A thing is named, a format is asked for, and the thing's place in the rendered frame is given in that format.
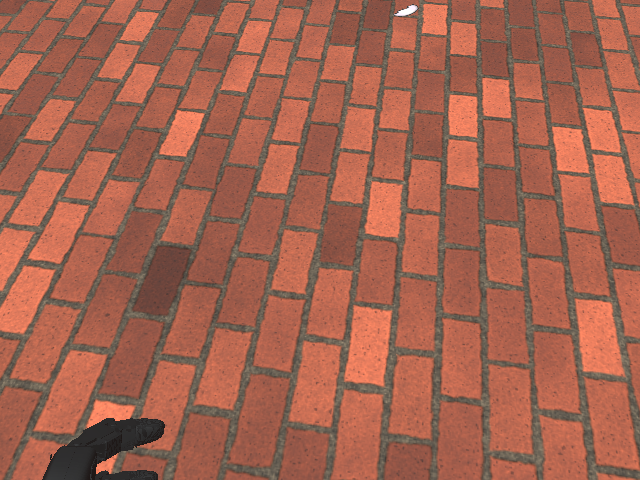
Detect left robot hand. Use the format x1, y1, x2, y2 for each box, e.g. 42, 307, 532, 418
42, 418, 165, 480

